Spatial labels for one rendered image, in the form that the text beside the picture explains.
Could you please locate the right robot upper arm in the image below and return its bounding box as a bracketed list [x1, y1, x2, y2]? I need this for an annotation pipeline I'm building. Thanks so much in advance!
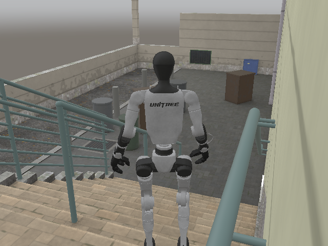
[182, 90, 204, 137]

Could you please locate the left robot hand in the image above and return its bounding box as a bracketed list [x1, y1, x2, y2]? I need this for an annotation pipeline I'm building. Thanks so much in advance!
[111, 156, 130, 174]

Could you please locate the left robot forearm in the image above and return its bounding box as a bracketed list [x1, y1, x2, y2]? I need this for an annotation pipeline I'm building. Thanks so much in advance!
[113, 125, 131, 159]

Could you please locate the left robot upper arm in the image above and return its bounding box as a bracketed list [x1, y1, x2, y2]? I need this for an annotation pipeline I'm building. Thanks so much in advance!
[122, 90, 146, 138]

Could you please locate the right robot shin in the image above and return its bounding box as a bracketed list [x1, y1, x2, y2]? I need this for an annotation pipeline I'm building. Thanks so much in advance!
[178, 192, 190, 246]

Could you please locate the right robot hand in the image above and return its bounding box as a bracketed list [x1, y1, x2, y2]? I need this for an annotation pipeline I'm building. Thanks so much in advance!
[190, 148, 209, 164]

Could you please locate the robot head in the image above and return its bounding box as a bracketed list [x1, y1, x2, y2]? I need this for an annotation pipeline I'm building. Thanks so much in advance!
[149, 51, 179, 93]

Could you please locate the right robot forearm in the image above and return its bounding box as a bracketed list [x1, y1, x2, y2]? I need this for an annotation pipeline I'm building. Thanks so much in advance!
[195, 124, 209, 153]

